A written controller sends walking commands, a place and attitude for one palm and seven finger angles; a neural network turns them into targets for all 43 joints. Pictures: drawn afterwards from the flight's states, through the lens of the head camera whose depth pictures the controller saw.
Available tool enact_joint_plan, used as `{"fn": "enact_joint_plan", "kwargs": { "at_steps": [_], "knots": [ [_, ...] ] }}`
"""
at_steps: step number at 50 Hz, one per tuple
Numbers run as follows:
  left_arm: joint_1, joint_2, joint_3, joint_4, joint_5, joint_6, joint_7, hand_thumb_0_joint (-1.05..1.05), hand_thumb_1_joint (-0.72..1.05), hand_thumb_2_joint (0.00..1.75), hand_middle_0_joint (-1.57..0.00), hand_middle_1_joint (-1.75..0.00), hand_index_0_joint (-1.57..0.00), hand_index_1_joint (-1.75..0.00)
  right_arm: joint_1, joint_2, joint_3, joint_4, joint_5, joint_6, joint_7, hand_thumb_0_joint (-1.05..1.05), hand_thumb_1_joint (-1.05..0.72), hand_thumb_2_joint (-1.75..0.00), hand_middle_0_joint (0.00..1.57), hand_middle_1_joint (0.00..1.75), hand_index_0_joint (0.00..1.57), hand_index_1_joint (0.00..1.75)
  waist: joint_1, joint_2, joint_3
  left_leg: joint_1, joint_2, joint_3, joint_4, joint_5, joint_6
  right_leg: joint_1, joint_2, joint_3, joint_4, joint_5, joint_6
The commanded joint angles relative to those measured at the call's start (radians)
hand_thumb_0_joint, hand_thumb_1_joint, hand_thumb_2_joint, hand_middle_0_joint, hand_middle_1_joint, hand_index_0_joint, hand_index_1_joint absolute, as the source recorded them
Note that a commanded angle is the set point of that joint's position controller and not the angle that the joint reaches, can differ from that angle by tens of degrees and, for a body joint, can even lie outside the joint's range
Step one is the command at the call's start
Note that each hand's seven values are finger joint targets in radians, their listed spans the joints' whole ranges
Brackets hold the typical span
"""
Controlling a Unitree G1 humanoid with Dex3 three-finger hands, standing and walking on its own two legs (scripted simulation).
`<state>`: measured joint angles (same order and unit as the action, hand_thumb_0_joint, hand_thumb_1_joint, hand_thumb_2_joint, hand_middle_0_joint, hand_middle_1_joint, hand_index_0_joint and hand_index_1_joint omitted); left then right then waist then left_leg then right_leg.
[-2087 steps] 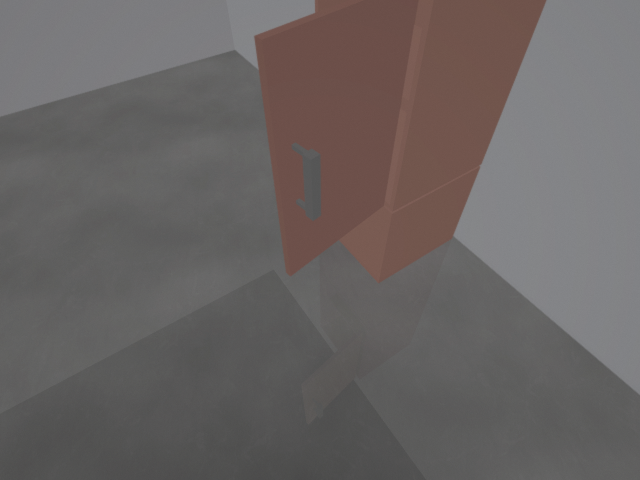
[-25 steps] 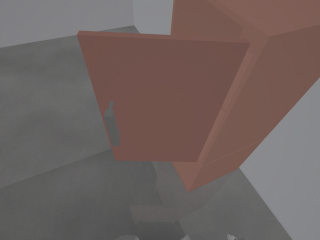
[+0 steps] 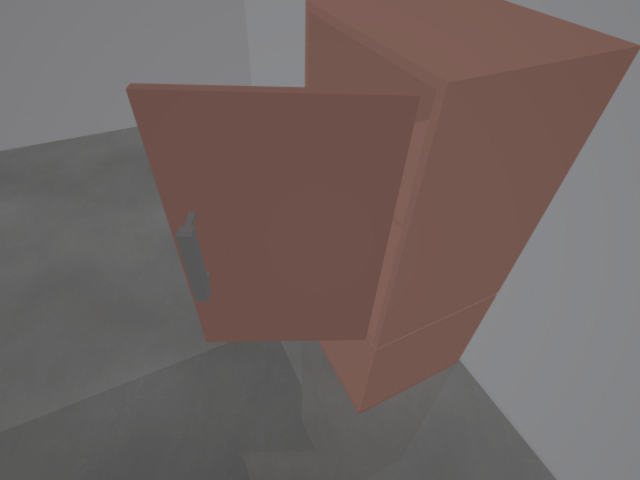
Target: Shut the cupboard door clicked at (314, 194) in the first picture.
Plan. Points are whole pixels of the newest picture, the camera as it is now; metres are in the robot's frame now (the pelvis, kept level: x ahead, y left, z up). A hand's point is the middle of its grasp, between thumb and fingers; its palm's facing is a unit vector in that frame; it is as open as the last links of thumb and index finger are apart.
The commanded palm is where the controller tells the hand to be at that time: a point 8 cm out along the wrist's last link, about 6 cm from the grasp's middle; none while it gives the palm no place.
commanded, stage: come to a stop and stand still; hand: left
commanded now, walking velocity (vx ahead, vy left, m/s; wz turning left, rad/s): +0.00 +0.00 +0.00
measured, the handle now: (197, 257) +0.47 +0.22 -0.01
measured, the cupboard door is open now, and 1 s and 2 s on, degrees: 65 65 65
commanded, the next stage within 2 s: look again from close up in 0.06 s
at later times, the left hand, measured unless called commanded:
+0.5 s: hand out of the picture +0.00 +0.21 -0.16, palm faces +0.01 -0.98 -0.22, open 7.4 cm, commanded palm none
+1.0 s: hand (155, 382) +0.23 +0.21 +0.02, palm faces +0.23 -0.97 -0.12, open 7.2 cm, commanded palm +0.13 +0.26 -0.05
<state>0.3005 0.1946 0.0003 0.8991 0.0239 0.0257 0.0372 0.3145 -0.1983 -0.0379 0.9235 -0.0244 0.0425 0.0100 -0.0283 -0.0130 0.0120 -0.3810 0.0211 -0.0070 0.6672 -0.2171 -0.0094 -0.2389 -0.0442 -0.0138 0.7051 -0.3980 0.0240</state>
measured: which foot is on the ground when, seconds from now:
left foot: down 0.00-1.00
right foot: down 0.00-1.00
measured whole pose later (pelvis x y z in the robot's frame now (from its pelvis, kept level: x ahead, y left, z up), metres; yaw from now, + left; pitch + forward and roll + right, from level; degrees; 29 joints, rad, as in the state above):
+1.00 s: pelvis +0.02 +0.01 +0.00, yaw +1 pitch +2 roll +0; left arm 0.37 0.22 0.13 0.14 -0.16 -0.25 0.03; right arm 0.24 -0.21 0.00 0.76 0.03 -0.27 -0.04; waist -0.03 0.01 -0.05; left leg -0.49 0.01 -0.01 0.68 -0.23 -0.01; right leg -0.33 -0.06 -0.03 0.71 -0.41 0.03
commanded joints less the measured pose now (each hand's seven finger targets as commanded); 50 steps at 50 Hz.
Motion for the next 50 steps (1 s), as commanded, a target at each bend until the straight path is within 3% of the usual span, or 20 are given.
{"fn": "enact_joint_plan", "kwargs": {
  "at_steps": [1,5,9,14,18,24,36,39,40,41,42,43,44,45,46,47,48,50],
  "knots": [
    [0.025,0.158,0.049,-0.069,-0.001,-0.019,0.008,0.00,0.90,0.90,-0.20,-0.30,-0.20,-0.30,0.005,-0.109,-0.016,-0.056,0.002,-0.035,-0.011,0.00,-0.90,-0.90,0.20,0.30,0.20,0.30,0.013,0.018,0.125,-0.023,0.024,-0.078,-0.194,-0.244,0.034,-0.183,-0.041,0.081,-0.262,-0.216,-0.074],
    [0.069,0.148,0.048,-0.038,-0.005,-0.021,0.002,0.00,0.90,0.90,-0.20,-0.30,-0.20,-0.30,0.002,-0.123,-0.012,-0.031,0.002,-0.043,-0.014,0.00,-0.90,-0.90,0.20,0.30,0.20,0.30,0.035,0.060,0.078,-0.057,0.047,-0.138,-0.285,-0.305,0.044,-0.082,-0.013,0.049,-0.242,-0.151,-0.062],
    [0.085,0.143,0.045,-0.008,-0.007,-0.034,-0.001,0.00,0.90,0.90,-0.20,-0.30,-0.20,-0.30,0.007,-0.123,-0.010,0.000,0.008,-0.054,-0.019,0.00,-0.90,-0.90,0.20,0.30,0.20,0.30,0.036,0.043,0.027,0.000,0.048,-0.123,-0.277,-0.224,0.040,-0.041,-0.025,0.064,-0.275,-0.075,-0.068],
    [0.087,0.147,0.036,0.032,-0.007,-0.041,-0.003,0.00,0.90,0.90,-0.20,-0.30,-0.20,-0.30,-0.001,-0.128,-0.006,0.041,0.014,-0.060,-0.020,0.00,-0.90,-0.90,0.20,0.30,0.20,0.30,0.031,0.048,0.042,0.039,0.054,-0.118,-0.299,-0.197,0.034,-0.046,-0.032,0.067,-0.308,-0.038,-0.064],
    [0.092,0.153,0.031,0.062,-0.007,-0.049,-0.004,0.00,0.90,0.90,-0.20,-0.30,-0.20,-0.30,-0.017,-0.130,-0.005,0.064,0.018,-0.065,-0.019,0.00,-0.90,-0.90,0.20,0.30,0.20,0.30,0.030,0.010,0.039,0.094,0.054,-0.095,-0.288,-0.107,0.033,-0.046,-0.044,0.071,-0.331,0.020,-0.061],
    [0.088,0.165,0.023,0.097,-0.005,-0.054,-0.003,0.00,0.90,0.90,-0.20,-0.30,-0.20,-0.30,-0.066,-0.155,-0.001,0.084,0.021,-0.074,-0.019,0.00,-0.90,-0.90,0.20,0.30,0.20,0.30,0.030,0.032,0.021,0.139,0.065,-0.091,-0.292,-0.018,0.034,-0.017,-0.051,0.066,-0.332,0.107,-0.048],
    [0.044,0.188,0.017,0.125,-0.003,-0.055,-0.007,0.00,0.90,0.90,-0.20,-0.30,-0.20,-0.30,-0.153,-0.187,0.007,0.100,0.021,-0.074,-0.019,0.00,-0.90,-0.90,0.20,0.30,0.20,0.30,0.034,0.036,0.024,0.173,0.065,-0.082,-0.312,0.047,0.027,0.017,-0.066,0.062,-0.364,0.151,-0.033],
    [0.038,0.191,0.014,0.127,-0.004,-0.055,-0.007,0.00,0.90,0.90,-0.20,-0.30,-0.20,-0.30,-0.162,-0.185,0.009,0.104,0.022,-0.074,-0.019,0.00,-0.90,-0.90,0.20,0.30,0.20,0.30,0.035,0.012,0.023,0.184,0.061,-0.074,-0.306,0.075,0.025,0.024,-0.070,0.062,-0.374,0.173,-0.033],
    [0.062,0.119,0.001,0.137,0.010,-0.060,0.034,0.00,0.90,0.90,-0.20,-0.30,-0.20,-0.30,-0.144,-0.153,0.014,0.049,0.023,-0.071,-0.020,0.00,-0.90,-0.90,0.20,0.30,0.20,0.30,0.027,0.079,0.085,0.166,0.073,-0.019,-0.142,0.140,-0.006,-0.039,-0.086,0.105,-0.380,0.243,-0.033],
    [-0.785,0.770,0.508,-1.536,-0.117,-0.343,0.039,0.00,0.90,0.90,-0.20,-0.30,-0.20,-0.30,-0.054,-0.292,-0.026,-0.210,0.032,-0.240,-0.105,0.00,-0.90,-0.90,0.20,0.30,0.20,0.30,-0.102,0.132,-0.286,0.562,0.030,-0.052,-0.158,0.244,0.022,-0.030,0.008,-0.048,-0.166,0.405,-0.054],
    [-0.011,0.196,0.078,-1.162,-0.148,-0.258,0.027,0.00,0.90,0.90,-0.22,-0.32,-0.22,-0.32,-0.138,-0.165,0.040,-0.253,0.086,-0.325,-0.128,0.00,-0.90,-0.90,0.20,0.30,0.20,0.30,0.034,0.419,-0.414,0.600,0.043,-0.035,-0.177,0.409,0.009,-0.111,0.046,-0.107,-0.072,0.198,-0.047],
    [0.003,0.196,0.107,-1.146,-0.188,-0.203,0.068,0.00,0.90,0.90,-0.24,-0.34,-0.24,-0.34,-0.145,-0.173,0.036,-0.205,0.081,-0.357,-0.123,0.00,-0.90,-0.90,0.20,0.30,0.20,0.30,0.039,0.270,-0.422,0.473,0.049,-0.047,-0.219,0.420,-0.030,-0.042,0.067,-0.101,-0.113,0.138,-0.054],
    [0.203,-0.070,-0.022,-0.928,-0.171,-0.102,0.052,0.00,0.90,0.90,-0.25,-0.36,-0.25,-0.36,-0.130,-0.124,0.024,-0.185,0.075,-0.364,-0.088,0.00,-0.90,-0.90,0.20,0.30,0.20,0.30,-0.004,0.193,-0.238,0.352,0.046,-0.060,-0.242,0.233,-0.010,-0.143,0.060,-0.100,-0.113,0.108,-0.038],
    [-0.005,0.016,0.031,-1.074,-0.177,-0.143,0.052,0.00,0.90,0.90,-0.27,-0.38,-0.27,-0.38,-0.119,-0.165,-0.002,-0.265,0.071,-0.371,-0.074,0.00,-0.90,-0.90,0.20,0.30,0.20,0.30,-0.028,0.126,-0.106,0.190,0.024,-0.079,-0.216,-0.015,-0.004,-0.173,0.053,-0.099,-0.128,0.109,-0.034],
    [0.041,0.048,0.091,-0.947,-0.177,-0.187,0.037,0.00,0.90,0.90,-0.29,-0.40,-0.29,-0.40,-0.159,-0.166,-0.012,-0.282,0.063,-0.379,-0.073,0.00,-0.90,-0.90,0.20,0.30,0.20,0.30,-0.036,0.057,0.014,0.052,-0.004,-0.073,-0.174,-0.162,0.001,-0.250,0.051,-0.105,-0.150,0.058,-0.032],
    [0.119,0.027,0.117,-0.797,-0.183,-0.249,0.012,0.00,0.90,0.90,-0.31,-0.42,-0.31,-0.42,-0.178,-0.156,-0.016,-0.284,0.054,-0.382,-0.070,0.00,-0.90,-0.90,0.20,0.30,0.20,0.30,-0.024,-0.059,0.123,-0.080,-0.024,-0.066,-0.116,-0.223,-0.006,-0.347,0.056,-0.116,-0.131,-0.034,-0.029],
    [0.264,0.013,0.158,-0.646,-0.196,-0.309,-0.032,0.00,0.90,0.90,-0.33,-0.44,-0.33,-0.44,-0.196,-0.145,-0.022,-0.308,0.064,-0.380,-0.059,0.00,-0.90,-0.90,0.20,0.30,0.20,0.30,0.021,-0.101,0.170,-0.161,-0.038,-0.045,-0.050,-0.206,-0.012,-0.406,0.058,-0.115,-0.107,-0.076,-0.034],
    [0.358,0.016,0.222,-0.607,-0.256,-0.492,-0.165,0.00,0.90,0.90,-0.36,-0.48,-0.36,-0.48,-0.214,-0.140,-0.041,-0.340,0.036,-0.384,-0.032,0.00,-0.90,-0.90,0.20,0.30,0.20,0.30,0.084,-0.230,0.021,-0.275,-0.030,-0.022,0.100,-0.156,-0.026,-0.502,0.066,-0.122,0.051,-0.089,-0.041]
  ]
}}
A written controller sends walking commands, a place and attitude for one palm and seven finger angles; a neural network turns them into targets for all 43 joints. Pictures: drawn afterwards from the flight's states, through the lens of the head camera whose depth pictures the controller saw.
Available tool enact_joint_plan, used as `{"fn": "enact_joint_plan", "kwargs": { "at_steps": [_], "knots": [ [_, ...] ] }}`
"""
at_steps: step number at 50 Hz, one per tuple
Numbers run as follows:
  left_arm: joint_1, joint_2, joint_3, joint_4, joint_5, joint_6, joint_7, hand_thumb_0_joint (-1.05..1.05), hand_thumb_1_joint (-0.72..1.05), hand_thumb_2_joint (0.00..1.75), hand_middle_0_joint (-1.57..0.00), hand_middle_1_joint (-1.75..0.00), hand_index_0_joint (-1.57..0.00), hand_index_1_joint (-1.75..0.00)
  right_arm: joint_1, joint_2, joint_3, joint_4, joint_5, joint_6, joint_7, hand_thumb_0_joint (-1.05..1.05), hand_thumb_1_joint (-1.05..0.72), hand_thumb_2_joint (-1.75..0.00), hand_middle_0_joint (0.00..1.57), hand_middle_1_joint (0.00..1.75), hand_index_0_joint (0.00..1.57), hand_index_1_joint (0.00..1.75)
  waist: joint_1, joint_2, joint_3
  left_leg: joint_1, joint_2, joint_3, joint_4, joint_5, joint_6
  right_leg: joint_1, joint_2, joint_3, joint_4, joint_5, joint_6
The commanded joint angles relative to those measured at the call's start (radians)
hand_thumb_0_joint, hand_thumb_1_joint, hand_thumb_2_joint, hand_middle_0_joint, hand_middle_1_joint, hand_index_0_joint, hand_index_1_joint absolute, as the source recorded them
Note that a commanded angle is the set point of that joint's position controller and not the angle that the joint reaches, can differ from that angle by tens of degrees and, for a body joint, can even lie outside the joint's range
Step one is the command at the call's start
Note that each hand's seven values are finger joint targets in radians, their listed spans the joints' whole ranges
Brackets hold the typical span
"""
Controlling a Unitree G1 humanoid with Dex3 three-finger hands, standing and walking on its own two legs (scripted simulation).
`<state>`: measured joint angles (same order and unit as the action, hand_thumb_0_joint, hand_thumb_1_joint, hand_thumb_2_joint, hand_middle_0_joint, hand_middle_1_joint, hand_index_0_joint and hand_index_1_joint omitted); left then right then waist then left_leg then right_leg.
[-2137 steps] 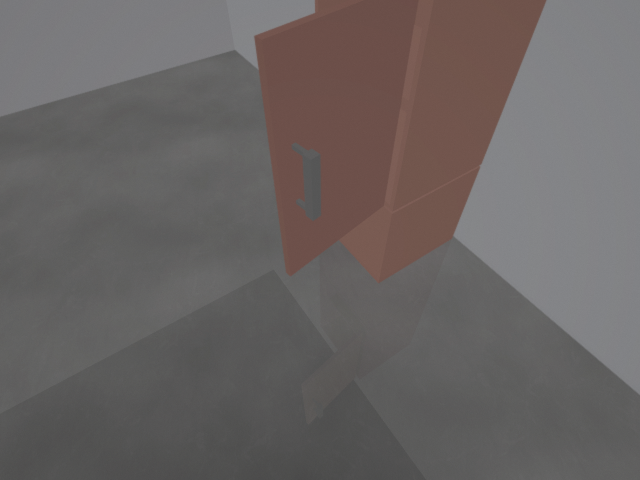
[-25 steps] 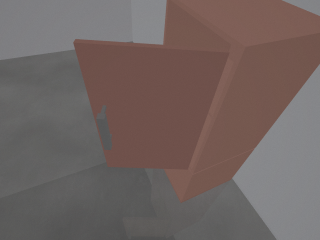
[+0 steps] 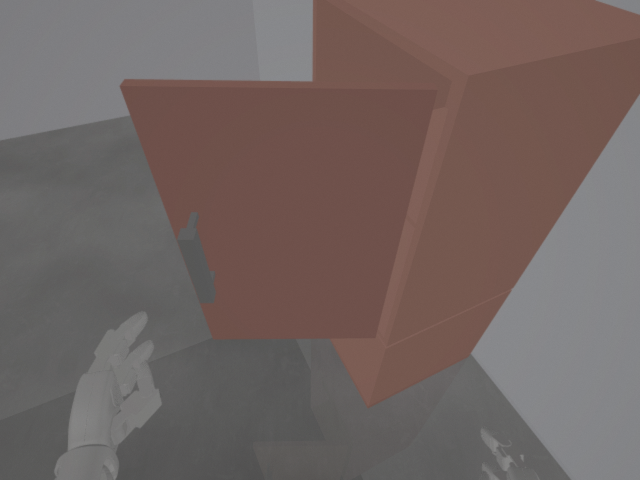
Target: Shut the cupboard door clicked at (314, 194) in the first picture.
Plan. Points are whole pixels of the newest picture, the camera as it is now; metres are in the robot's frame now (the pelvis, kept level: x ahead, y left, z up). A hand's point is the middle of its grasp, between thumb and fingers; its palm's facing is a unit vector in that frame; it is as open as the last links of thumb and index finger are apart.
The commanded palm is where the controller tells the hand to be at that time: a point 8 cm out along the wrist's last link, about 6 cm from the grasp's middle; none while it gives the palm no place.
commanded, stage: raise the hand and make a fist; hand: left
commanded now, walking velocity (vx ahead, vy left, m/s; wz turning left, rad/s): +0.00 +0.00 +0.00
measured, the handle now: (201, 259) +0.45 +0.21 -0.01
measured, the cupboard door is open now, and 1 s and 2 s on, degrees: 65 65 65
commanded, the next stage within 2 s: bring the fist close to the handle in 1.72 s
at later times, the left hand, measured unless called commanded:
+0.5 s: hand (196, 420) +0.21 +0.17 -0.04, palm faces -0.09 -1.00 +0.00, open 4.8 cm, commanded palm +0.16 +0.24 -0.03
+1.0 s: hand (166, 422) +0.20 +0.19 -0.01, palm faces +0.05 -1.00 -0.04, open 3.1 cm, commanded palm +0.17 +0.24 -0.02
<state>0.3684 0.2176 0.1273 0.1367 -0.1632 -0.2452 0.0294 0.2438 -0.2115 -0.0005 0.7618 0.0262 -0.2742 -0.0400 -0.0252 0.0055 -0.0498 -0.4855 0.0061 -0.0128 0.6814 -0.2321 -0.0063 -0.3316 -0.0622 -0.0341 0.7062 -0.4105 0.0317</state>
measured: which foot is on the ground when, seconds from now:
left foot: down 0.00-1.00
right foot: down 0.00-1.00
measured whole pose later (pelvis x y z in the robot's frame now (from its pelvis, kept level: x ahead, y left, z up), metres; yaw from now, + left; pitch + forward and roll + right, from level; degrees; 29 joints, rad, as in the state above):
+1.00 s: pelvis -0.02 +0.00 -0.08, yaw -2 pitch +13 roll -4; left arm 0.45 0.25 0.16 -0.17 -0.29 -0.36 -0.17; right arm 0.21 -0.19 0.00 0.52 0.03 -0.18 -0.07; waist 0.02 0.03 -0.15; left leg -1.04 0.06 -0.06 1.23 -0.43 -0.01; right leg -0.85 0.00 -0.04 1.21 -0.60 0.03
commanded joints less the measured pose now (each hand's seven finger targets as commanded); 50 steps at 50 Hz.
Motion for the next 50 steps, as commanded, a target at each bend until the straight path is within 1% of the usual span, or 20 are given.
{"fn": "enact_joint_plan", "kwargs": {
  "at_steps": [1,3,6,8,11,13,17,19,21,23,24,28,29,33,35,39,43,44,48,50],
  "knots": [
    [0.302,0.013,0.116,0.153,-0.096,-0.304,-0.236,0.00,0.90,0.90,-0.38,-0.50,-0.38,-0.50,-0.154,-0.136,-0.092,-0.198,-0.019,-0.064,0.025,0.00,-0.90,-0.90,0.20,0.30,0.20,0.30,0.095,-0.269,0.010,-0.219,-0.015,-0.003,0.149,-0.138,-0.032,-0.432,0.080,-0.083,0.106,-0.091,-0.052],
    [0.278,0.098,0.198,0.193,-0.138,-0.401,-0.375,0.00,0.90,0.90,-0.42,-0.54,-0.42,-0.54,-0.165,-0.146,-0.105,-0.251,-0.005,-0.063,0.040,0.00,-0.90,-0.90,0.20,0.30,0.20,0.30,0.114,-0.173,-0.088,-0.290,-0.020,0.013,0.252,-0.128,-0.033,-0.443,0.064,-0.020,0.188,-0.087,-0.064],
    [0.243,0.166,0.280,-0.002,-0.195,-0.379,-0.435,0.00,0.90,0.90,-0.47,-0.60,-0.47,-0.60,-0.200,-0.143,-0.110,-0.357,0.004,-0.057,0.029,0.00,-0.90,-0.90,0.20,0.30,0.20,0.30,0.149,0.039,-0.256,-0.301,-0.030,0.041,0.316,-0.170,-0.009,-0.456,0.055,0.021,0.249,-0.156,-0.058],
    [0.129,0.227,0.323,-0.183,-0.225,-0.368,-0.410,0.00,0.90,0.90,-0.51,-0.64,-0.51,-0.64,-0.194,-0.134,-0.103,-0.377,0.006,-0.058,0.013,0.00,-0.90,-0.90,0.20,0.30,0.20,0.30,0.137,0.112,-0.329,-0.323,-0.018,0.027,0.366,-0.203,0.000,-0.488,0.057,0.078,0.255,-0.221,-0.051],
    [-0.014,0.206,0.242,-0.501,-0.214,-0.427,-0.356,0.00,0.90,0.90,-0.57,-0.70,-0.57,-0.70,-0.141,-0.117,-0.090,-0.366,0.001,-0.078,-0.009,0.00,-0.90,-0.90,0.20,0.30,0.20,0.30,0.070,0.189,-0.384,-0.273,0.004,0.002,0.445,-0.162,0.020,-0.543,0.068,0.115,0.275,-0.174,-0.053],
    [-0.120,0.199,0.168,-0.602,-0.194,-0.458,-0.348,0.00,0.90,0.90,-0.60,-0.74,-0.60,-0.74,-0.110,-0.128,-0.084,-0.325,-0.008,-0.088,-0.035,0.00,-0.90,-0.90,0.20,0.30,0.20,0.30,0.008,0.126,-0.363,-0.299,0.019,-0.019,0.499,-0.148,0.034,-0.610,0.086,0.107,0.314,-0.124,-0.051],
    [-0.080,0.147,0.095,-0.433,-0.195,-0.393,-0.424,0.00,0.90,0.90,-0.68,-0.82,-0.68,-0.82,-0.078,-0.143,-0.080,-0.280,0.006,-0.087,-0.074,0.00,-0.90,-0.90,0.20,0.30,0.20,0.30,-0.038,0.031,-0.246,-0.401,0.029,-0.031,0.552,-0.162,0.039,-0.651,0.092,0.103,0.305,-0.108,-0.038],
    [-0.018,0.150,0.118,-0.320,-0.213,-0.285,-0.466,0.00,0.90,0.90,-0.71,-0.86,-0.71,-0.86,-0.083,-0.145,-0.078,-0.290,0.020,-0.075,-0.085,0.00,-0.90,-0.90,0.20,0.30,0.20,0.30,-0.013,-0.015,-0.253,-0.426,0.023,-0.029,0.547,-0.140,0.038,-0.608,0.083,0.110,0.289,-0.071,-0.031],
    [0.093,0.175,0.193,-0.248,-0.237,-0.148,-0.485,0.00,0.90,0.90,-0.75,-0.90,-0.75,-0.90,-0.095,-0.138,-0.084,-0.326,0.033,-0.048,-0.084,0.00,-0.90,-0.90,0.20,0.30,0.20,0.30,0.042,-0.069,-0.315,-0.424,0.014,-0.024,0.513,-0.095,0.032,-0.511,0.066,0.120,0.266,0.003,-0.016],
    [0.190,0.218,0.292,-0.235,-0.246,-0.036,-0.462,0.00,0.90,0.90,-0.79,-0.94,-0.79,-0.94,-0.121,-0.121,-0.092,-0.357,0.034,-0.014,-0.076,0.00,-0.90,-0.90,0.20,0.30,0.20,0.30,0.108,-0.068,-0.395,-0.388,0.004,-0.021,0.483,-0.020,0.028,-0.396,0.056,0.119,0.275,0.131,-0.003],
    [0.200,0.197,0.294,-0.295,-0.255,-0.012,-0.441,0.00,0.90,0.90,-0.81,-0.96,-0.81,-0.96,-0.110,-0.107,-0.089,-0.379,0.032,0.000,-0.068,0.00,-0.90,-0.90,0.20,0.30,0.20,0.30,0.114,-0.080,-0.426,-0.368,0.002,-0.016,0.469,0.013,0.025,-0.356,0.044,0.113,0.286,0.218,0.011],
    [0.198,0.190,0.317,-0.429,-0.218,-0.079,-0.303,0.00,0.90,0.90,-0.88,-1.04,-0.88,-1.04,-0.106,-0.072,-0.092,-0.373,0.012,0.018,-0.045,0.00,-0.90,-0.90,0.20,0.30,0.20,0.30,0.131,-0.018,-0.429,-0.285,0.009,-0.013,0.439,0.120,0.021,-0.355,0.068,0.032,0.363,0.410,-0.003],
    [0.184,0.140,0.248,-0.456,-0.205,-0.123,-0.286,0.00,0.90,0.90,-0.90,-1.06,-0.90,-1.06,-0.095,-0.072,-0.088,-0.372,0.008,0.014,-0.039,0.00,-0.90,-0.90,0.20,0.30,0.20,0.30,0.106,-0.007,-0.401,-0.267,0.008,-0.015,0.433,0.123,0.020,-0.404,0.072,0.011,0.374,0.397,-0.010],
    [0.089,0.070,0.110,-0.389,-0.168,-0.252,-0.282,0.00,0.90,0.90,-0.97,-1.14,-0.97,-1.14,-0.073,-0.104,-0.081,-0.345,-0.001,0.012,-0.034,0.00,-0.90,-0.90,0.20,0.30,0.20,0.30,0.023,-0.006,-0.240,-0.328,0.018,-0.034,0.443,-0.030,0.020,-0.585,0.099,-0.010,0.373,0.126,-0.031],
    [0.065,0.065,0.067,-0.374,-0.166,-0.275,-0.311,0.00,0.90,0.90,-1.01,-1.18,-1.01,-1.18,-0.064,-0.126,-0.079,-0.352,0.002,0.004,-0.037,0.00,-0.90,-0.90,0.20,0.30,0.20,0.30,0.011,0.018,-0.235,-0.346,0.019,-0.045,0.430,-0.125,0.019,-0.620,0.099,-0.006,0.352,-0.024,-0.044],
    [0.034,0.130,0.072,-0.451,-0.157,-0.252,-0.324,0.00,0.90,0.90,-1.08,-1.26,-1.08,-1.26,-0.070,-0.147,-0.072,-0.388,0.013,-0.004,-0.053,0.00,-0.90,-0.90,0.20,0.30,0.20,0.30,0.034,0.073,-0.309,-0.301,0.020,-0.063,0.367,-0.255,0.023,-0.612,0.098,-0.001,0.332,-0.145,-0.055],
    [0.063,0.214,0.181,-0.541,-0.146,-0.213,-0.243,0.00,0.90,0.90,-1.15,-1.34,-1.15,-1.34,-0.084,-0.132,-0.068,-0.395,0.012,0.014,-0.052,0.00,-0.90,-0.90,0.20,0.30,0.20,0.30,0.086,0.129,-0.385,-0.226,0.026,-0.084,0.303,-0.261,0.013,-0.556,0.108,-0.029,0.347,-0.107,-0.063],
    [0.077,0.169,0.148,-0.578,-0.147,-0.210,-0.224,0.00,0.90,0.90,-1.17,-1.36,-1.17,-1.36,-0.089,-0.127,-0.063,-0.404,0.012,0.018,-0.048,0.00,-0.90,-0.90,0.20,0.30,0.20,0.30,0.083,0.161,-0.393,-0.193,0.025,-0.084,0.291,-0.253,0.010,-0.560,0.106,-0.039,0.351,-0.091,-0.063],
    [0.114,0.111,0.109,-0.491,-0.130,-0.161,-0.173,0.00,0.90,0.90,-1.24,-1.44,-1.24,-1.44,-0.088,-0.118,-0.053,-0.396,0.008,0.045,-0.036,0.00,-0.90,-0.90,0.20,0.30,0.20,0.30,0.060,0.135,-0.287,-0.220,0.030,-0.097,0.255,-0.296,0.007,-0.556,0.117,-0.057,0.323,-0.093,-0.060],
    [0.091,0.074,0.047,-0.432,-0.114,-0.132,-0.175,0.00,0.90,0.90,-1.28,-1.48,-1.28,-1.48,-0.084,-0.124,-0.046,-0.402,0.013,0.053,-0.033,0.00,-0.90,-0.90,0.20,0.30,0.20,0.30,0.028,0.095,-0.194,-0.263,0.027,-0.096,0.239,-0.377,0.008,-0.576,0.112,-0.055,0.288,-0.147,-0.052]
  ]
}}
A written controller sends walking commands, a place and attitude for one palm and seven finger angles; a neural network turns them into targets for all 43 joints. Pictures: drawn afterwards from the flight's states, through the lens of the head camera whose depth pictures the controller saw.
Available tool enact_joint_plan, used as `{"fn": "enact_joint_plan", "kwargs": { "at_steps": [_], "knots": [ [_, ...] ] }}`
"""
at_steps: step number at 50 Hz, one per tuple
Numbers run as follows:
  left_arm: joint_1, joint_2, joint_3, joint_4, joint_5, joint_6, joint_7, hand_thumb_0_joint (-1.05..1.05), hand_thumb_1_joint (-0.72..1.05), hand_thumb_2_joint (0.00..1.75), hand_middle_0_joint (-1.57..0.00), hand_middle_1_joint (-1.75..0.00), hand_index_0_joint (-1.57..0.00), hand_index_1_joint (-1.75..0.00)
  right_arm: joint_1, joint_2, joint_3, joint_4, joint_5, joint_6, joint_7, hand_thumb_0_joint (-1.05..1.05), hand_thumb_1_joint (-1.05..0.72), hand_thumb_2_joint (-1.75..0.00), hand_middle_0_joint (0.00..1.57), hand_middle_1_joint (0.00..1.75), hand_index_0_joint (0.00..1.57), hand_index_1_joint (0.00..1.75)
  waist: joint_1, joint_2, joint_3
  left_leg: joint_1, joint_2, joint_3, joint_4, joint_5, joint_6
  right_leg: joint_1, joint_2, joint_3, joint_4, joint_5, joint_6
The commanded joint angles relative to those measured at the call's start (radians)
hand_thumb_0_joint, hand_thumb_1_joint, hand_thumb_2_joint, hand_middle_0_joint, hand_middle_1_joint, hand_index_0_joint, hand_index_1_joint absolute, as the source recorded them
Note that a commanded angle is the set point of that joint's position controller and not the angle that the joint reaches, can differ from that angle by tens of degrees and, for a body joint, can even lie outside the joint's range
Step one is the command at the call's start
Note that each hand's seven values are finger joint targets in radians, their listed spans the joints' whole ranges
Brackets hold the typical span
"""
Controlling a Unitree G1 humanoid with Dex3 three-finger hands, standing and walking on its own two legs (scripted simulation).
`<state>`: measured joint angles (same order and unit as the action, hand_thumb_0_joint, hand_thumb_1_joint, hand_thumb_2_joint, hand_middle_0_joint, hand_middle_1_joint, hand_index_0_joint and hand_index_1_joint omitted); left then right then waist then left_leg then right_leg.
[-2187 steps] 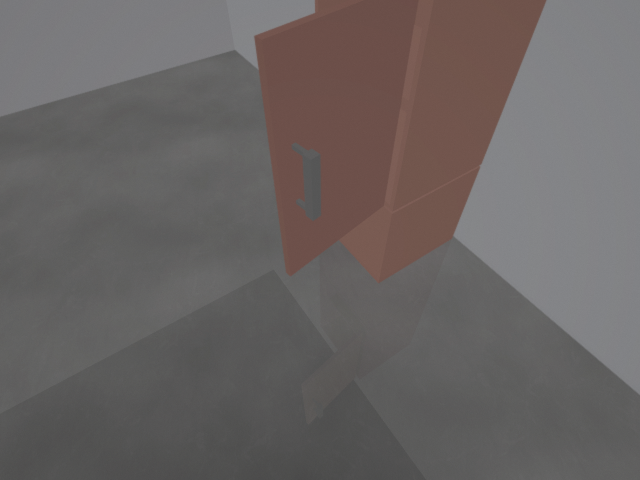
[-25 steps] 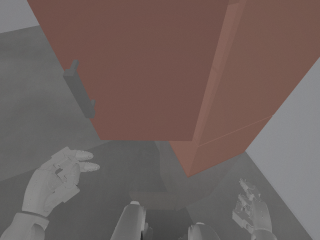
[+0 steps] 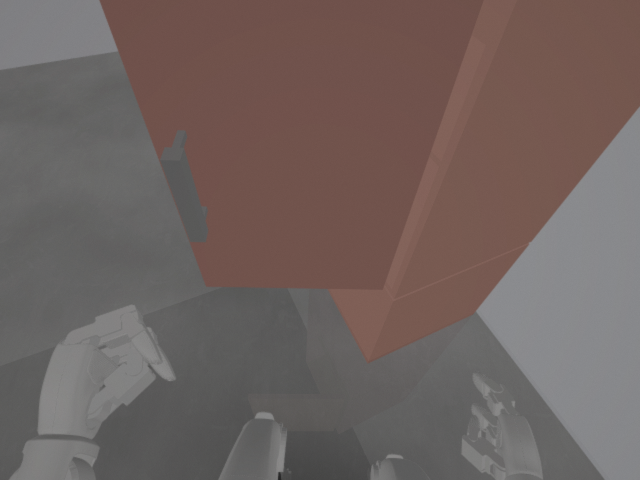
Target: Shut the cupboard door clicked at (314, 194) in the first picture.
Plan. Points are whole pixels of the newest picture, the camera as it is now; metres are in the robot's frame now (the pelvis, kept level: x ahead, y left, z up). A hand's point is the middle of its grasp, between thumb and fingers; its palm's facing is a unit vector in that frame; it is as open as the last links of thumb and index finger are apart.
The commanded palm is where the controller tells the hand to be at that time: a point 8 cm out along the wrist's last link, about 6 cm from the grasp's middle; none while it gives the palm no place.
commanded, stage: raise the hand and make a fist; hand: left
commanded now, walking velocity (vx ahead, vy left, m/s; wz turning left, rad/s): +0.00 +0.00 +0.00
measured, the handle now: (190, 189) +0.46 +0.23 +0.07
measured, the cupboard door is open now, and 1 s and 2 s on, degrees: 65 65 65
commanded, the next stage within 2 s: bring the fist close to the handle in 0.72 s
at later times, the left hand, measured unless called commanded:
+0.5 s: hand (188, 360) +0.23 +0.17 +0.07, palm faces +0.04 -1.00 -0.03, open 3.1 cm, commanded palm +0.21 +0.22 +0.08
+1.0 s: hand (190, 331) +0.26 +0.17 +0.08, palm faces +0.08 -1.00 -0.04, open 3.1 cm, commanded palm +0.24 +0.22 +0.08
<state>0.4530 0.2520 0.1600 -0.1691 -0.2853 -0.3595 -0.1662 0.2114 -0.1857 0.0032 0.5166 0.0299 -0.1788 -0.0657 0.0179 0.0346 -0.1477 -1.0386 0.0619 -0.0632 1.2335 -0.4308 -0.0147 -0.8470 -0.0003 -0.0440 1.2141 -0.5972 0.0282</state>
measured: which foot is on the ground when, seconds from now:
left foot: down 0.00-1.00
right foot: down 0.00-1.00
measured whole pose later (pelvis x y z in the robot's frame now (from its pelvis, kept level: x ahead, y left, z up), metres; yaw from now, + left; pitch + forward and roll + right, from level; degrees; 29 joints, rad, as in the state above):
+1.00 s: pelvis +0.02 -0.02 +0.01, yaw +0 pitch +14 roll -2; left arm 0.30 0.22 0.14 0.00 -0.28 -0.40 -0.18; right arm 0.22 -0.23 0.00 0.53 0.03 -0.15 -0.06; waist 0.03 0.04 -0.15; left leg -0.99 0.06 -0.06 1.20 -0.45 -0.04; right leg -0.82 0.00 -0.04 1.21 -0.63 0.00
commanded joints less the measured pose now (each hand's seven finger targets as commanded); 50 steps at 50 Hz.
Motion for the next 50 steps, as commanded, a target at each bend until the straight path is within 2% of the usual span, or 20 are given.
{"fn": "enact_joint_plan", "kwargs": {
  "at_steps": [1,3,6,8,12,13,14,17,21,23,28,30,34,37,41,43,44,45,46,50],
  "knots": [
    [-0.015,0.029,-0.012,-0.103,0.015,-0.006,0.014,0.00,0.90,0.90,-1.30,-1.50,-1.30,-1.50,-0.048,-0.157,-0.047,-0.159,0.010,-0.043,-0.008,0.00,-0.90,-0.90,0.20,0.30,0.20,0.30,-0.033,0.037,-0.068,0.276,-0.029,-0.049,-0.316,-0.213,0.019,-0.073,0.049,-0.042,-0.232,0.015,-0.045],
    [-0.061,0.047,-0.019,-0.056,0.025,0.009,-0.002,0.00,0.90,0.90,-1.30,-1.50,-1.30,-1.50,-0.038,-0.166,-0.040,-0.160,0.010,-0.043,-0.016,0.00,-0.90,-0.90,0.20,0.30,0.20,0.30,-0.043,0.001,-0.021,0.236,-0.035,-0.045,-0.315,-0.255,0.025,-0.069,0.047,-0.030,-0.258,-0.034,-0.044],
    [-0.133,0.088,0.006,-0.102,0.020,-0.023,-0.021,0.00,0.90,0.90,-1.30,-1.50,-1.30,-1.50,-0.028,-0.174,-0.037,-0.168,0.004,-0.057,-0.019,0.00,-0.90,-0.90,0.20,0.30,0.20,0.30,-0.032,0.011,-0.100,0.261,-0.040,-0.033,-0.289,-0.202,0.027,-0.048,0.040,-0.016,-0.251,-0.025,-0.049],
    [-0.164,0.148,0.064,-0.166,0.017,-0.064,-0.008,0.00,0.90,0.90,-1.30,-1.50,-1.30,-1.50,-0.028,-0.172,-0.035,-0.164,-0.004,-0.065,-0.020,0.00,-0.90,-0.90,0.20,0.30,0.20,0.30,-0.008,0.077,-0.155,0.293,-0.040,-0.029,-0.280,-0.155,0.025,-0.027,0.042,-0.011,-0.233,0.017,-0.057],
    [-0.152,0.123,0.065,-0.199,0.003,-0.118,0.015,0.00,0.90,0.90,-1.30,-1.50,-1.30,-1.50,-0.039,-0.155,-0.033,-0.159,-0.005,-0.076,-0.010,0.00,-0.90,-0.90,0.20,0.30,0.20,0.30,0.002,0.107,-0.192,0.332,-0.041,-0.017,-0.269,-0.091,0.023,-0.015,0.041,-0.010,-0.228,0.058,-0.060],
    [-0.128,0.138,0.084,-0.170,0.005,-0.108,0.021,0.00,0.90,0.90,-1.30,-1.50,-1.30,-1.50,-0.032,-0.157,-0.033,-0.152,-0.006,-0.071,-0.009,0.00,-0.90,-0.90,0.20,0.30,0.20,0.30,0.008,0.099,-0.187,0.317,-0.040,-0.019,-0.272,-0.091,0.024,-0.002,0.046,-0.011,-0.230,0.059,-0.061],
    [-0.113,0.097,0.046,-0.157,0.004,-0.098,0.015,0.00,0.90,0.90,-1.30,-1.50,-1.30,-1.50,-0.038,-0.154,-0.033,-0.155,-0.003,-0.070,-0.005,0.00,-0.90,-0.90,0.20,0.30,0.20,0.30,0.000,0.092,-0.181,0.320,-0.041,-0.009,-0.269,-0.070,0.025,0.000,0.042,-0.009,-0.239,0.068,-0.058],
    [-0.083,0.067,0.007,-0.077,0.007,-0.040,-0.004,0.00,0.90,0.90,-1.30,-1.50,-1.30,-1.50,-0.026,-0.159,-0.039,-0.151,0.008,-0.062,-0.004,0.00,-0.90,-0.90,0.20,0.30,0.20,0.30,-0.015,0.031,-0.132,0.293,-0.042,0.004,-0.268,-0.066,0.028,0.008,0.039,0.002,-0.278,0.054,-0.047],
    [-0.092,0.075,0.008,-0.054,0.002,0.007,-0.031,0.00,0.90,0.90,-1.30,-1.50,-1.30,-1.50,-0.021,-0.165,-0.046,-0.160,0.014,-0.056,-0.010,0.00,-0.90,-0.90,0.20,0.30,0.20,0.30,-0.015,-0.029,-0.116,0.268,-0.047,0.027,-0.237,-0.003,0.034,0.039,0.028,0.036,-0.309,0.058,-0.040],
    [-0.123,0.124,0.061,-0.081,0.001,-0.014,-0.019,0.00,0.90,0.90,-1.30,-1.50,-1.30,-1.50,-0.018,-0.165,-0.047,-0.155,0.007,-0.055,-0.015,0.00,-0.90,-0.90,0.20,0.30,0.20,0.30,-0.002,-0.016,-0.145,0.272,-0.048,0.030,-0.219,0.040,0.036,0.053,0.031,0.037,-0.290,0.104,-0.044],
    [-0.164,0.132,0.093,-0.123,-0.003,-0.120,0.015,0.00,0.90,0.90,-1.30,-1.50,-1.30,-1.50,-0.017,-0.153,-0.051,-0.137,-0.004,-0.061,-0.010,0.00,-0.90,-0.90,0.20,0.30,0.20,0.30,0.007,0.012,-0.201,0.287,-0.047,0.036,-0.180,0.122,0.033,0.056,0.032,0.036,-0.232,0.227,-0.047],
    [-0.144,0.092,0.059,-0.089,-0.007,-0.132,0.006,0.00,0.90,0.90,-1.30,-1.50,-1.30,-1.50,-0.020,-0.148,-0.049,-0.132,-0.003,-0.058,-0.004,0.00,-0.90,-0.90,0.20,0.30,0.20,0.30,0.000,0.007,-0.201,0.279,-0.049,0.041,-0.173,0.127,0.031,0.058,0.024,0.045,-0.232,0.248,-0.042],
    [-0.087,0.063,0.015,-0.042,-0.006,-0.081,-0.039,0.00,0.90,0.90,-1.30,-1.50,-1.30,-1.50,-0.009,-0.158,-0.057,-0.140,0.008,-0.042,-0.003,0.00,-0.90,-0.90,0.20,0.30,0.20,0.30,-0.007,-0.026,-0.209,0.281,-0.049,0.047,-0.181,0.138,0.036,0.083,0.021,0.053,-0.248,0.280,-0.033],
    [-0.103,0.087,0.030,-0.060,-0.009,-0.040,-0.051,0.00,0.90,0.90,-1.30,-1.50,-1.30,-1.50,-0.009,-0.159,-0.058,-0.149,0.011,-0.028,-0.009,0.00,-0.90,-0.90,0.20,0.30,0.20,0.30,-0.007,-0.034,-0.211,0.289,-0.052,0.050,-0.184,0.150,0.038,0.103,0.017,0.061,-0.258,0.318,-0.026],
    [-0.157,0.098,0.065,-0.080,-0.016,-0.059,-0.029,0.00,0.90,0.90,-1.30,-1.50,-1.30,-1.50,-0.019,-0.153,-0.055,-0.149,0.006,-0.019,-0.015,0.00,-0.90,-0.90,0.20,0.30,0.20,0.30,-0.009,-0.066,-0.190,0.281,-0.048,0.046,-0.177,0.141,0.036,0.092,0.019,0.057,-0.256,0.308,-0.025],
    [-0.223,0.118,0.078,-0.095,-0.010,-0.090,-0.008,0.00,0.90,0.90,-1.30,-1.50,-1.30,-1.50,-0.017,-0.154,-0.051,-0.138,0.001,-0.022,-0.017,0.00,-0.90,-0.90,0.20,0.30,0.20,0.30,-0.011,-0.025,-0.184,0.286,-0.046,0.043,-0.170,0.142,0.037,0.065,0.029,0.044,-0.238,0.291,-0.035],
    [-0.233,0.092,0.058,-0.089,-0.011,-0.103,-0.005,0.00,0.90,0.90,-1.30,-1.50,-1.30,-1.50,-0.023,-0.151,-0.047,-0.136,-0.001,-0.025,-0.014,0.00,-0.90,-0.90,0.20,0.30,0.20,0.30,-0.013,-0.001,-0.194,0.293,-0.048,0.041,-0.169,0.140,0.035,0.056,0.027,0.041,-0.230,0.287,-0.038],
    [-0.243,0.110,0.078,-0.059,-0.009,-0.114,-0.002,0.00,0.90,0.90,-1.30,-1.50,-1.30,-1.50,-0.018,-0.153,-0.050,-0.126,-0.001,-0.024,-0.014,0.00,-0.90,-0.90,0.20,0.30,0.20,0.30,-0.018,-0.028,-0.192,0.288,-0.044,0.038,-0.167,0.138,0.034,0.047,0.028,0.038,-0.227,0.286,-0.038],
    [-0.243,0.087,0.056,-0.052,-0.006,-0.121,-0.008,0.00,0.90,0.90,-1.30,-1.50,-1.30,-1.50,-0.020,-0.154,-0.049,-0.125,0.000,-0.025,-0.012,0.00,-0.90,-0.90,0.20,0.30,0.20,0.30,-0.016,-0.005,-0.200,0.292,-0.045,0.041,-0.169,0.133,0.034,0.039,0.030,0.036,-0.224,0.271,-0.040],
    [-0.280,0.083,0.022,-0.005,0.000,-0.091,-0.033,0.00,0.90,0.90,-1.30,-1.50,-1.30,-1.50,-0.010,-0.167,-0.049,-0.122,0.005,-0.023,-0.010,0.00,-0.90,-0.90,0.20,0.30,0.20,0.30,-0.021,0.021,-0.218,0.312,-0.042,0.036,-0.191,0.115,0.035,0.036,0.032,0.027,-0.232,0.247,-0.043]
  ]
}}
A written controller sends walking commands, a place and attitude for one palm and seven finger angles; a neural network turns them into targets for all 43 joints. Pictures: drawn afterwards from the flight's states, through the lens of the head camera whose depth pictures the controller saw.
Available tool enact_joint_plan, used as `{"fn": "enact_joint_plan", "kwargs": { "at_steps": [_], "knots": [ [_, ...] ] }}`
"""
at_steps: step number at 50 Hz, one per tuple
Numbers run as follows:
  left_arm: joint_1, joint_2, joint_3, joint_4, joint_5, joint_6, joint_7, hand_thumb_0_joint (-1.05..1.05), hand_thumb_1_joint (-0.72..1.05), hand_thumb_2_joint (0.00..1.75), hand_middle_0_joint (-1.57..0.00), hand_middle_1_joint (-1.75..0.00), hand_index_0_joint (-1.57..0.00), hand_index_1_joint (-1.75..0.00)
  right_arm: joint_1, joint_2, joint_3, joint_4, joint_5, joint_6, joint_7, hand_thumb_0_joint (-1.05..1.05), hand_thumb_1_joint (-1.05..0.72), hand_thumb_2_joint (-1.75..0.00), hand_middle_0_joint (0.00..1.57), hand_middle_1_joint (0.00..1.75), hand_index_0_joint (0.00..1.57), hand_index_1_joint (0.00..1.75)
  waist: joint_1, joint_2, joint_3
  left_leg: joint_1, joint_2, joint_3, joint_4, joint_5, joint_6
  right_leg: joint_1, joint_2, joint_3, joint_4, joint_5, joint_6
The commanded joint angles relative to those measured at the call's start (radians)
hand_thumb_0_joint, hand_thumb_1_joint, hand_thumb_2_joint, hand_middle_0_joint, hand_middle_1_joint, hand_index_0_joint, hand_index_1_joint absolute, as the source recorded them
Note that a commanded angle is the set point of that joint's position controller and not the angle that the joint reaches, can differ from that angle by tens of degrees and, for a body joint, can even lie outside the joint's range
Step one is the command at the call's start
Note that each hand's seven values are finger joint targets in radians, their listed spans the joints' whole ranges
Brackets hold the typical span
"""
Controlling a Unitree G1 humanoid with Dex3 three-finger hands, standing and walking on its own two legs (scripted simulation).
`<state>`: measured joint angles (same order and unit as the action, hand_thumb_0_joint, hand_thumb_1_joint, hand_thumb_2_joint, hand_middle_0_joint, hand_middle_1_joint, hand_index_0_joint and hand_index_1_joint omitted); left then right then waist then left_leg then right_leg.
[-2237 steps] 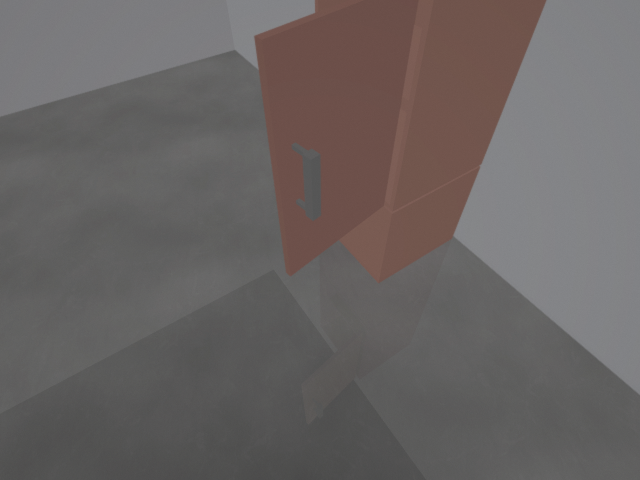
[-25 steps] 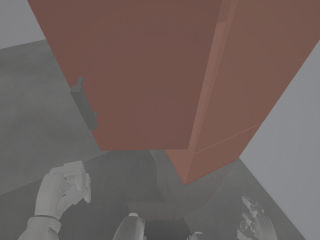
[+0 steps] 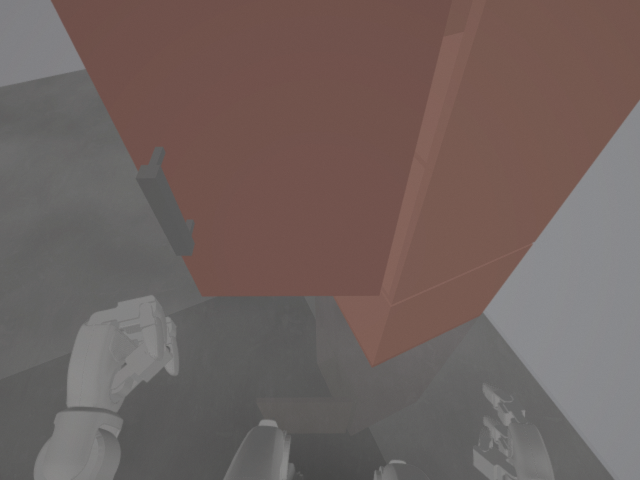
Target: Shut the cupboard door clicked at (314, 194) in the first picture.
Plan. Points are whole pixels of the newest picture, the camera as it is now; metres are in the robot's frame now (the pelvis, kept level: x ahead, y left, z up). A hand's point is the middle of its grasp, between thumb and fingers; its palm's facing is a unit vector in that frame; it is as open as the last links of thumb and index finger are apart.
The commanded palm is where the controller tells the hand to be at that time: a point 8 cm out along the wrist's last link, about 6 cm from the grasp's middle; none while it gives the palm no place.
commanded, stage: bring the fist close to the handle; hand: left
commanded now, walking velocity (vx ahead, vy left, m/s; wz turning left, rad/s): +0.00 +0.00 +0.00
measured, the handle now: (172, 204) +0.45 +0.25 +0.07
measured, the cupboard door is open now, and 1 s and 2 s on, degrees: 65 65 57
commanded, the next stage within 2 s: push the door shut along its arc in 1.22 s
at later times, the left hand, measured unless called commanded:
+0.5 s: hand (179, 308) +0.29 +0.19 +0.07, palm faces +0.04 -1.00 -0.02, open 3.1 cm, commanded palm +0.28 +0.25 +0.07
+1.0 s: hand (179, 266) +0.34 +0.21 +0.08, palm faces +0.07 -1.00 -0.02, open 3.1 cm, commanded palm +0.31 +0.25 +0.07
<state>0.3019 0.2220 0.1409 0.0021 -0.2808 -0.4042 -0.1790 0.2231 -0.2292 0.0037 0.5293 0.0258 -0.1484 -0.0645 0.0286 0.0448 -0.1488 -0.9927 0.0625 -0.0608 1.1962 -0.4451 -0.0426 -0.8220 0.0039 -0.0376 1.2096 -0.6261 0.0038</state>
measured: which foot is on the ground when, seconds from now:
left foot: down 0.00-1.00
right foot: down 0.00-1.00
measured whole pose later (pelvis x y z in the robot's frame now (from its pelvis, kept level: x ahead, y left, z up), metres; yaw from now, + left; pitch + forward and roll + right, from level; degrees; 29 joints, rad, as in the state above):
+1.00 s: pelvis +0.00 +0.01 +0.01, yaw -1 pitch +14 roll -2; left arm -0.15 0.26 0.23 0.45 -0.25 -0.41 -0.18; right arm 0.27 -0.25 0.00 0.61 0.03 -0.07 -0.04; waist -0.01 0.03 -0.14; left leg -0.96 0.07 -0.02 1.12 -0.41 -0.03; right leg -0.81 0.01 0.00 1.14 -0.58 0.02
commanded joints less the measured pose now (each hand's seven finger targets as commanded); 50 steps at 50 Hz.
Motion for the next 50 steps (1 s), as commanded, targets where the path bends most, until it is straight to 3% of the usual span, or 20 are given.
{"fn": "enact_joint_plan", "kwargs": {
  "at_steps": [1,4,8,10,11,16,18,19,22,28,30,32,33,34,38,39,41,44,47,50],
  "knots": [
    [-0.133,0.103,0.021,-0.162,0.000,-0.030,-0.028,0.00,0.90,0.90,-1.30,-1.50,-1.30,-1.50,-0.023,-0.125,-0.047,-0.138,0.012,-0.051,-0.011,0.00,-0.90,-0.90,0.20,0.30,0.20,0.30,-0.033,0.014,-0.207,0.268,-0.043,0.033,-0.166,0.111,0.063,0.008,0.028,0.020,-0.237,0.253,-0.019],
    [-0.193,0.129,0.041,-0.143,0.001,0.008,-0.022,0.00,0.90,0.90,-1.30,-1.50,-1.30,-1.50,-0.024,-0.132,-0.045,-0.139,0.014,-0.047,-0.018,0.00,-0.90,-0.90,0.20,0.30,0.20,0.30,-0.034,-0.003,-0.214,0.273,-0.043,0.032,-0.176,0.097,0.066,0.016,0.026,0.024,-0.254,0.234,-0.017],
    [-0.250,0.172,0.109,-0.124,-0.002,0.005,0.017,0.00,0.90,0.90,-1.30,-1.50,-1.30,-1.50,-0.029,-0.131,-0.042,-0.132,0.009,-0.037,-0.017,0.00,-0.90,-0.90,0.20,0.30,0.20,0.30,-0.016,-0.014,-0.222,0.279,-0.041,0.027,-0.193,0.099,0.062,0.032,0.033,0.014,-0.253,0.225,-0.021],
    [-0.312,0.165,0.113,-0.096,0.002,-0.010,0.034,0.00,0.90,0.90,-1.30,-1.50,-1.30,-1.50,-0.033,-0.127,-0.042,-0.119,0.009,-0.033,-0.015,0.00,-0.90,-0.90,0.20,0.30,0.20,0.30,-0.024,-0.013,-0.220,0.287,-0.040,0.028,-0.196,0.095,0.059,0.018,0.029,0.012,-0.252,0.223,-0.020],
    [-0.321,0.139,0.090,-0.095,0.006,-0.019,0.037,0.00,0.90,0.90,-1.30,-1.50,-1.30,-1.50,-0.036,-0.123,-0.040,-0.118,0.008,-0.033,-0.010,0.00,-0.90,-0.90,0.20,0.30,0.20,0.30,-0.021,0.021,-0.221,0.300,-0.041,0.027,-0.204,0.097,0.056,0.013,0.030,0.007,-0.245,0.224,-0.023],
    [-0.350,0.108,0.032,-0.032,0.027,-0.023,0.027,0.00,0.90,0.90,-1.30,-1.50,-1.30,-1.50,-0.023,-0.135,-0.044,-0.108,0.008,-0.029,-0.001,0.00,-0.90,-0.90,0.20,0.30,0.20,0.30,-0.039,0.014,-0.220,0.317,-0.038,0.022,-0.220,0.082,0.057,0.001,0.029,0.002,-0.255,0.220,-0.021],
    [-0.340,0.142,0.064,0.011,0.029,-0.011,0.020,0.00,0.90,0.90,-1.30,-1.50,-1.30,-1.50,-0.009,-0.144,-0.046,-0.104,0.009,-0.025,-0.001,0.00,-0.90,-0.90,0.20,0.30,0.20,0.30,-0.035,-0.003,-0.207,0.308,-0.036,0.022,-0.228,0.071,0.058,0.009,0.032,0.001,-0.265,0.211,-0.021],
    [-0.372,0.116,0.036,0.013,0.027,-0.008,0.015,0.00,0.90,0.90,-1.30,-1.50,-1.30,-1.50,-0.017,-0.142,-0.044,-0.106,0.010,-0.022,-0.001,0.00,-0.90,-0.90,0.20,0.30,0.20,0.30,-0.042,0.003,-0.205,0.310,-0.039,0.024,-0.231,0.063,0.059,0.006,0.028,0.003,-0.271,0.206,-0.020],
    [-0.500,0.165,0.089,0.064,0.023,-0.011,0.023,0.00,0.90,0.90,-1.30,-1.50,-1.30,-1.50,-0.015,-0.147,-0.044,-0.087,0.010,-0.015,-0.009,0.00,-0.90,-0.90,0.20,0.30,0.20,0.30,-0.051,-0.027,-0.181,0.288,-0.038,0.022,-0.230,0.026,0.058,-0.011,0.028,0.009,-0.280,0.167,-0.019],
    [-0.587,0.198,0.129,0.083,0.030,-0.060,0.041,0.00,0.90,0.90,-1.30,-1.50,-1.30,-1.50,-0.007,-0.149,-0.047,-0.065,0.002,-0.014,-0.006,0.00,-0.90,-0.90,0.20,0.30,0.20,0.30,-0.037,0.035,-0.277,0.348,-0.035,0.021,-0.219,0.089,0.054,-0.001,0.032,0.008,-0.253,0.227,-0.026],
    [-0.621,0.169,0.089,0.108,0.040,-0.062,0.033,0.00,0.90,0.90,-1.30,-1.50,-1.30,-1.50,-0.005,-0.148,-0.046,-0.059,0.005,-0.013,-0.003,0.00,-0.90,-0.90,0.20,0.30,0.20,0.30,-0.049,0.049,-0.278,0.358,-0.033,0.022,-0.224,0.087,0.051,-0.015,0.028,0.005,-0.251,0.231,-0.024],
    [-0.645,0.153,0.067,0.164,0.042,-0.045,0.024,0.00,0.90,0.90,-1.30,-1.50,-1.30,-1.50,0.005,-0.152,-0.046,-0.050,0.006,-0.011,-0.002,0.00,-0.90,-0.90,0.20,0.30,0.20,0.30,-0.059,0.035,-0.254,0.349,-0.033,0.022,-0.226,0.070,0.052,-0.022,0.028,0.006,-0.264,0.223,-0.022],
    [-0.629,0.186,0.102,0.205,0.044,-0.032,0.022,0.00,0.90,0.90,-1.30,-1.50,-1.30,-1.50,0.014,-0.158,-0.049,-0.047,0.008,-0.007,-0.003,0.00,-0.90,-0.90,0.20,0.30,0.20,0.30,-0.053,0.017,-0.243,0.336,-0.030,0.018,-0.230,0.059,0.052,-0.021,0.032,0.005,-0.268,0.210,-0.023],
    [-0.652,0.154,0.072,0.218,0.040,-0.023,0.013,0.00,0.90,0.90,-1.30,-1.50,-1.30,-1.50,0.013,-0.157,-0.046,-0.050,0.008,-0.003,-0.002,0.00,-0.90,-0.90,0.20,0.30,0.20,0.30,-0.060,0.001,-0.249,0.334,-0.035,0.025,-0.228,0.076,0.056,-0.007,0.028,0.007,-0.273,0.230,-0.021],
    [-0.693,0.226,0.155,0.284,0.025,-0.007,0.008,0.00,0.90,0.90,-1.30,-1.50,-1.30,-1.50,0.026,-0.164,-0.047,-0.047,0.009,0.013,-0.005,0.00,-0.90,-0.90,0.20,0.30,0.20,0.30,-0.044,-0.029,-0.252,0.312,-0.037,0.032,-0.224,0.101,0.057,0.021,0.030,0.016,-0.278,0.254,-0.020],
    [-0.719,0.219,0.152,0.286,0.026,-0.012,0.009,0.00,0.90,0.90,-1.30,-1.50,-1.30,-1.50,0.020,-0.159,-0.046,-0.049,0.010,0.016,-0.004,0.00,-0.90,-0.90,0.20,0.30,0.20,0.30,-0.047,-0.026,-0.255,0.312,-0.038,0.037,-0.222,0.108,0.057,0.022,0.026,0.018,-0.276,0.263,-0.018],
    [-0.770,0.215,0.155,0.270,0.026,-0.038,0.015,0.00,0.90,0.90,-1.30,-1.50,-1.30,-1.50,0.022,-0.156,-0.049,-0.044,0.006,0.017,-0.001,0.00,-0.90,-0.90,0.20,0.30,0.20,0.30,-0.044,0.003,-0.293,0.338,-0.037,0.037,-0.213,0.140,0.055,0.022,0.025,0.018,-0.261,0.298,-0.019],
    [-0.678,0.223,0.173,0.236,0.024,-0.071,0.012,0.00,0.90,0.90,-1.30,-1.50,-1.30,-1.50,0.027,-0.155,-0.056,-0.053,0.002,0.019,0.008,0.00,-0.90,-0.90,0.20,0.30,0.20,0.30,-0.023,0.011,-0.364,0.384,-0.037,0.042,-0.207,0.215,0.053,0.060,0.027,0.016,-0.243,0.378,-0.023],
    [-0.643,0.191,0.129,0.233,0.028,-0.079,-0.006,0.00,0.90,0.90,-1.30,-1.50,-1.30,-1.50,0.025,-0.152,-0.058,-0.055,0.006,0.024,0.016,0.00,-0.90,-0.90,0.20,0.30,0.20,0.30,-0.030,0.034,-0.327,0.379,-0.037,0.049,-0.213,0.213,0.052,0.054,0.028,0.016,-0.248,0.384,-0.021],
    [-0.668,0.185,0.117,0.294,0.030,-0.052,-0.015,0.00,0.90,0.90,-1.30,-1.50,-1.30,-1.50,0.031,-0.157,-0.057,-0.049,0.012,0.036,0.014,0.00,-0.90,-0.90,0.20,0.30,0.20,0.30,-0.056,-0.023,-0.234,0.325,-0.036,0.046,-0.223,0.154,0.058,0.028,0.028,0.016,-0.270,0.336,-0.015]
  ]
}}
